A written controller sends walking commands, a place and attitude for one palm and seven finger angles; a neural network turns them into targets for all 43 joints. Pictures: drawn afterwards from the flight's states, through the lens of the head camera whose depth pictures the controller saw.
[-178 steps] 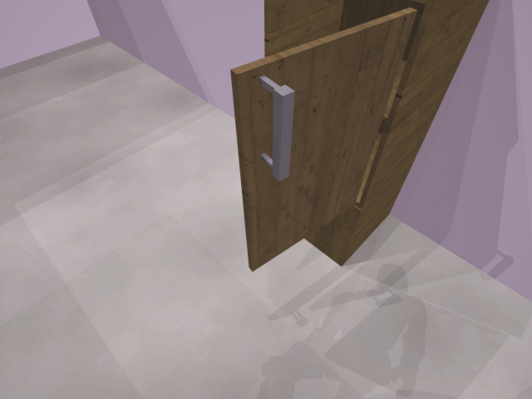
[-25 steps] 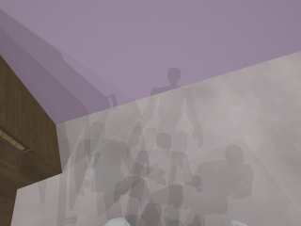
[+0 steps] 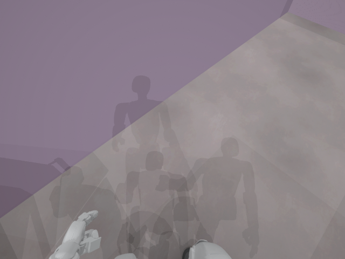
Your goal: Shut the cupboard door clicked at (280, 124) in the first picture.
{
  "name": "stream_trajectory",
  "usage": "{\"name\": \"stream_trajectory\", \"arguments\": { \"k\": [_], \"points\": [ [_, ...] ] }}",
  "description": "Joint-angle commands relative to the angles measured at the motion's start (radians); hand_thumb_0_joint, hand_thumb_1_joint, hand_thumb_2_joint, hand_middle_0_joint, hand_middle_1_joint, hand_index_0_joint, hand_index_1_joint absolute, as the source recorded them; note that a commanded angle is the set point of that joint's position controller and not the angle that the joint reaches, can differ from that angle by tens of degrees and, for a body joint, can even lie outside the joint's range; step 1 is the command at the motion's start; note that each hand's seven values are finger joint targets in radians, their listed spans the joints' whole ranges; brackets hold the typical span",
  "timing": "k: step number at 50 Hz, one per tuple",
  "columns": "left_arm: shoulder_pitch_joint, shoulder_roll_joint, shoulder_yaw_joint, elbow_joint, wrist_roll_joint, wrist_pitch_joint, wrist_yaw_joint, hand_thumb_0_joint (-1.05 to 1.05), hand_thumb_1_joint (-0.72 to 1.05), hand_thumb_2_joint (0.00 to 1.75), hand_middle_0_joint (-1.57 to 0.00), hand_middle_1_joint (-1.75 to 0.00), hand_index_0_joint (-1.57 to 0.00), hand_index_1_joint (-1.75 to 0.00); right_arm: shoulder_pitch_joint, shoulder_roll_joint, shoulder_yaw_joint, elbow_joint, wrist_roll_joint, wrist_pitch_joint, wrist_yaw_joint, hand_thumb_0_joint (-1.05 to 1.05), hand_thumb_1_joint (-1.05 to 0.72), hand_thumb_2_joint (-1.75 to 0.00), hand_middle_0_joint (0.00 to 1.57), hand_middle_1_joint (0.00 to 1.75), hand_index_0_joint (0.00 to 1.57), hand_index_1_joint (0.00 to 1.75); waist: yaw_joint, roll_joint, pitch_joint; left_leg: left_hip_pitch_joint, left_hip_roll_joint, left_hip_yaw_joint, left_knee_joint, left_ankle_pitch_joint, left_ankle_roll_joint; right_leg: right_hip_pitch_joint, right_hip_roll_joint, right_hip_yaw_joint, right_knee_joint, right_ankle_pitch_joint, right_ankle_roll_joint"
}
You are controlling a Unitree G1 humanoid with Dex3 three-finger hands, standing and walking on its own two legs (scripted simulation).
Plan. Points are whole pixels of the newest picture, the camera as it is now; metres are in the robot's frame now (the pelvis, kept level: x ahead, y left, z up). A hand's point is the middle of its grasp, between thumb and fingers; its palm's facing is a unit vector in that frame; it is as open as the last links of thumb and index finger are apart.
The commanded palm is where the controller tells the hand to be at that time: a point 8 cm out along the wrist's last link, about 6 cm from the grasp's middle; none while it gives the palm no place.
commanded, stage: walk to a spot facing it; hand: left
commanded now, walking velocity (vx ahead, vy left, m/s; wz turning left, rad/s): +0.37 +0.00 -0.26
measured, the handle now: out of the picture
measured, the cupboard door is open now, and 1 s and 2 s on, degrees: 80 80 80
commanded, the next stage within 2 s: turn to face it in 0.42 s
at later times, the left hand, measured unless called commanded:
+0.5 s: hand (107, 202) +0.28 +0.20 -0.16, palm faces -0.11 -0.98 -0.18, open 7.4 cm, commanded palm none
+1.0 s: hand (135, 131) +0.54 +0.14 -0.17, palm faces -0.01 -0.99 -0.16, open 7.4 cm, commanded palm none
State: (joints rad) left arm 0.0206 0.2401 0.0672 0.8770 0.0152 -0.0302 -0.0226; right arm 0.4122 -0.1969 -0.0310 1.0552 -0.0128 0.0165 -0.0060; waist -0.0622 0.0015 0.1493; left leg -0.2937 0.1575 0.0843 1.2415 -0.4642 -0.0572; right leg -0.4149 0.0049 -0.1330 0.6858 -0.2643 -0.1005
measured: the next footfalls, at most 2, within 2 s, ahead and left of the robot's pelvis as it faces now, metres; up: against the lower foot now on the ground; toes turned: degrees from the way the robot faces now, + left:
left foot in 0.38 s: +0.35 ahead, +0.12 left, +0.00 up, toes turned -1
right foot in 0.70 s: +0.44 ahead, -0.18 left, +0.00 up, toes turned -18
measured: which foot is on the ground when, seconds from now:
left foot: up 0.00-0.36, down 0.38-0.70, up 0.72-0.90, down 0.92-1.00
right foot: down 0.00-0.38, up 0.40-0.68, down 0.70-0.92, up 0.94-1.00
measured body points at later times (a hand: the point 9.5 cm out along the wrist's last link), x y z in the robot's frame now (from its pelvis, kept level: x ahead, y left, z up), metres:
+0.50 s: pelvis +0.27 +0.01 +0.02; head +0.30 +0.01 +0.46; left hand +0.29 +0.25 -0.14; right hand +0.34 -0.23 -0.12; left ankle +0.31 +0.12 -0.72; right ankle +0.16 -0.08 -0.62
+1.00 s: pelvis +0.44 -0.04 +0.00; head +0.48 -0.01 +0.45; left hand +0.54 +0.19 -0.16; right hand +0.44 -0.27 -0.14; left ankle +0.43 +0.07 -0.72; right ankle +0.39 -0.17 -0.68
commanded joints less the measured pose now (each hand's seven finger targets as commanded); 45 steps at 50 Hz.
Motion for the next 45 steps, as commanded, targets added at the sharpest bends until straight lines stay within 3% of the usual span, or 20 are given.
{"name": "stream_trajectory", "arguments": {
  "k": [1, 3, 13, 16, 17, 18, 19, 20, 22, 26, 32, 33, 35, 36, 37, 39, 41, 43, 44, 45],
  "points": [
    [0.123, 0.102, 0.018, -0.004, 0.005, -0.008, 0.022, 0.0, 0.9, 0.9, -0.2, -0.3, -0.2, -0.3, -0.049, -0.077, -0.03, -0.114, -0.019, -0.022, 0.002, 0.0, -0.9, -0.9, 0.2, 0.3, 0.2, 0.3, 0.029, -0.12, -0.092, -0.237, 0.024, -0.065, -0.037, 0.155, -0.001, 0.09, -0.269, 0.342, -0.528, -0.181, -0.066],
    [0.129, 0.099, 0.02, 0.014, 0.009, -0.021, 0.02, 0.0, 0.9, 0.9, -0.2, -0.3, -0.2, -0.3, 0.005, -0.06, -0.029, -0.089, -0.021, -0.015, 0.008, 0.0, -0.9, -0.9, 0.2, 0.3, 0.2, 0.3, 0.005, -0.103, -0.148, -0.185, 0.001, -0.035, -0.156, 0.19, -0.004, 0.112, -0.212, 0.269, -0.513, -0.098, -0.063],
    [0.331, 0.087, 0.019, 0.148, 0.0, -0.051, 0.023, 0.0, 0.9, 0.9, -0.2, -0.3, -0.2, -0.3, -0.326, -0.046, -0.028, -0.174, -0.008, -0.064, 0.026, 0.0, -0.9, -0.9, 0.2, 0.3, 0.2, 0.3, 0.102, -0.105, -0.124, -0.287, -0.074, 0.003, -0.577, 0.219, 0.012, 0.497, -0.223, 0.286, -0.38, 0.541, -0.077],
    [0.307, 0.084, 0.016, 0.156, -0.006, -0.052, 0.029, 0.0, 0.9, 0.9, -0.2, -0.3, -0.2, -0.3, -0.204, -0.075, -0.034, -0.12, -0.015, -0.078, 0.01, 0.0, -0.9, -0.9, 0.2, 0.3, 0.2, 0.3, 0.016, -0.093, -0.161, 0.02, -0.14, 0.055, -0.745, 0.301, 0.049, 0.399, -0.17, 0.229, -0.195, 0.748, -0.023],
    [0.298, 0.075, 0.015, 0.149, -0.009, -0.051, 0.027, 0.0, 0.9, 0.9, -0.2, -0.3, -0.2, -0.3, -0.074, -0.12, -0.046, -0.08, -0.02, -0.083, 0.002, 0.0, -0.9, -0.9, 0.2, 0.3, 0.2, 0.3, -0.036, -0.034, -0.234, 0.284, -0.082, -0.02, -0.771, 0.397, 0.085, 0.23, -0.127, 0.214, -0.015, 0.645, 0.012],
    [0.328, 0.034, 0.011, 0.122, -0.017, -0.05, 0.022, 0.0, 0.9, 0.9, -0.2, -0.3, -0.2, -0.3, 0.065, -0.23, -0.072, -0.054, -0.039, -0.088, -0.01, 0.0, -0.9, -0.9, 0.2, 0.3, 0.2, 0.3, -0.081, 0.164, -0.343, 0.55, 0.187, -0.342, -0.762, 0.48, 0.211, -0.052, -0.013, 0.124, 0.27, 0.27, 0.058],
    [0.288, 0.015, 0.001, 0.091, -0.012, -0.061, 0.018, 0.0, 0.9, 0.9, -0.2, -0.3, -0.2, -0.3, 0.145, -0.262, -0.073, -0.038, -0.034, -0.074, -0.012, 0.0, -0.9, -0.9, 0.2, 0.3, 0.2, 0.3, -0.09, 0.245, -0.356, 0.563, 0.363, -0.524, -0.88, 0.582, 0.313, -0.164, 0.047, 0.111, 0.568, -0.287, 0.057],
    [0.232, 0.035, 0.007, 0.082, -0.001, -0.054, 0.022, 0.0, 0.9, 0.9, -0.2, -0.3, -0.2, -0.3, 0.079, -0.234, -0.065, -0.049, -0.027, -0.074, -0.012, 0.0, -0.9, -0.9, 0.2, 0.3, 0.2, 0.3, -0.068, 0.141, -0.278, 0.424, 0.356, -0.489, -0.915, 0.447, 0.296, -0.225, -0.011, 0.165, 0.674, -0.273, 0.052],
    [0.183, 0.017, 0.013, 0.08, 0.008, -0.034, 0.002, 0.0, 0.9, 0.9, -0.2, -0.3, -0.2, -0.3, -0.061, -0.131, -0.04, -0.088, -0.023, -0.085, -0.017, 0.0, -0.9, -0.9, 0.2, 0.3, 0.2, 0.3, -0.003, 0.158, -0.089, 0.187, 0.289, -0.338, -1.003, 0.281, 0.226, -0.265, -0.105, 0.18, 0.668, -0.117, 0.076],
    [0.213, -0.049, 0.009, 0.077, 0.011, 0.014, -0.019, 0.0, 0.9, 0.9, -0.2, -0.3, -0.2, -0.3, -0.102, -0.125, -0.036, -0.085, -0.021, -0.094, -0.022, 0.0, -0.9, -0.9, 0.2, 0.3, 0.2, 0.3, 0.057, 0.121, -0.131, 0.101, 0.186, -0.018, -1.006, 0.493, 0.169, -0.112, -0.131, 0.113, 0.326, -0.053, 0.11],
    [0.294, -0.027, -0.002, 0.134, 0.017, -0.011, 0.003, 0.0, 0.9, 0.9, -0.2, -0.3, -0.2, -0.3, -0.105, -0.101, -0.023, -0.04, -0.013, -0.059, -0.009, 0.0, -0.9, -0.9, 0.2, 0.3, 0.2, 0.3, 0.093, 0.081, -0.149, -0.016, 0.059, 0.015, -0.839, 0.399, 0.122, 0.261, -0.041, -0.01, -0.135, 0.155, 0.114],
    [0.329, 0.021, 0.006, 0.149, 0.017, -0.02, 0.01, 0.0, 0.9, 0.9, -0.2, -0.3, -0.2, -0.3, -0.107, -0.084, -0.017, -0.035, -0.008, -0.058, -0.007, 0.0, -0.9, -0.9, 0.2, 0.3, 0.2, 0.3, 0.117, 0.024, -0.162, -0.07, 0.007, 0.033, -0.764, 0.308, 0.082, 0.361, -0.096, 0.05, -0.184, 0.224, 0.106],
    [0.393, 0.175, 0.028, 0.168, 0.01, -0.025, 0.025, 0.0, 0.9, 0.9, -0.2, -0.3, -0.2, -0.3, -0.053, -0.04, -0.011, -0.042, 0.0, -0.038, 0.001, 0.0, -0.9, -0.9, 0.2, 0.3, 0.2, 0.3, 0.127, -0.218, -0.213, -0.208, -0.129, 0.083, -0.443, -0.158, 0.016, 0.451, -0.445, 0.36, -0.344, 0.257, -0.052],
    [0.389, 0.183, 0.028, 0.163, 0.009, -0.018, 0.032, 0.0, 0.9, 0.9, -0.2, -0.3, -0.2, -0.3, -0.109, -0.027, -0.012, -0.058, 0.001, -0.031, -0.003, 0.0, -0.9, -0.9, 0.2, 0.3, 0.2, 0.3, 0.152, -0.207, -0.196, -0.231, -0.118, 0.018, -0.278, -0.216, 0.024, 0.421, -0.483, 0.376, -0.366, 0.339, -0.091],
    [0.349, 0.155, 0.033, 0.16, 0.011, -0.017, 0.043, 0.0, 0.9, 0.9, -0.2, -0.3, -0.2, -0.3, -0.121, -0.037, -0.021, -0.065, 0.006, -0.022, -0.008, 0.0, -0.9, -0.9, 0.2, 0.3, 0.2, 0.3, 0.14, -0.379, -0.203, -0.274, -0.089, -0.021, -0.154, -0.198, 0.023, 0.424, -0.475, 0.363, -0.361, 0.457, -0.1],
    [0.251, 0.101, 0.025, 0.123, 0.015, -0.004, 0.058, 0.0, 0.9, 0.9, -0.2, -0.3, -0.2, -0.3, -0.127, -0.051, -0.025, -0.059, 0.011, -0.019, -0.005, 0.0, -0.9, -0.9, 0.2, 0.3, 0.2, 0.3, 0.104, -0.263, -0.214, -0.249, -0.045, -0.081, -0.156, -0.147, 0.021, 0.379, -0.449, 0.197, -0.305, 0.538, -0.075],
    [0.162, 0.098, 0.023, 0.087, 0.014, 0.002, 0.057, 0.0, 0.9, 0.9, -0.2, -0.3, -0.2, -0.3, -0.087, -0.013, -0.017, -0.051, 0.006, -0.007, 0.008, 0.0, -0.9, -0.9, 0.2, 0.3, 0.2, 0.3, 0.049, -0.18, -0.191, -0.131, -0.045, -0.033, -0.364, -0.076, 0.016, 0.252, -0.419, 0.07, -0.28, 0.436, -0.008],
    [0.137, 0.096, 0.025, 0.077, 0.006, 0.01, 0.05, 0.0, 0.9, 0.9, -0.2, -0.3, -0.2, -0.3, -0.023, 0.001, -0.014, -0.031, -0.004, 0.0, 0.015, 0.0, -0.9, -0.9, 0.2, 0.3, 0.2, 0.3, 0.019, -0.103, -0.153, 0.0, -0.102, 0.064, -0.592, 0.149, 0.012, 0.167, -0.354, -0.025, -0.208, 0.284, 0.052],
    [0.132, 0.086, 0.023, 0.072, -0.004, 0.017, 0.047, 0.0, 0.9, 0.9, -0.2, -0.3, -0.2, -0.3, 0.013, -0.022, -0.017, -0.025, -0.008, -0.003, 0.019, 0.0, -0.9, -0.9, 0.2, 0.3, 0.2, 0.3, 0.007, -0.025, -0.155, 0.082, -0.099, 0.044, -0.737, 0.275, 0.022, 0.125, -0.323, -0.056, -0.114, 0.199, 0.09],
    [0.156, 0.042, 0.016, 0.049, -0.012, 0.029, 0.042, 0.0, 0.9, 0.9, -0.2, -0.3, -0.2, -0.3, 0.041, -0.109, -0.035, -0.035, -0.017, -0.012, 0.017, 0.0, -0.9, -0.9, 0.2, 0.3, 0.2, 0.3, 0.007, 0.237, -0.166, 0.123, 0.055, -0.202, -0.856, 0.492, 0.095, 0.02, -0.208, -0.103, 0.066, -0.05, 0.157]
  ]
}}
